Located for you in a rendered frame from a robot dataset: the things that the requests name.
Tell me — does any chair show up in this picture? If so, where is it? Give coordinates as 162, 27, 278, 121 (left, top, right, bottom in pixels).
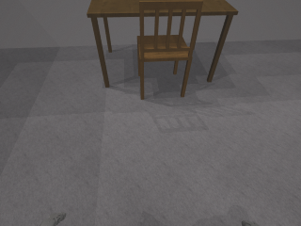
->
137, 0, 203, 100

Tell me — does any table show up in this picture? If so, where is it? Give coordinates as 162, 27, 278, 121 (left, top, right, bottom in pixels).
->
87, 0, 239, 88

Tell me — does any robot left hand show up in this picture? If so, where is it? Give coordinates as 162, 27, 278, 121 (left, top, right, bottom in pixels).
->
40, 212, 67, 226

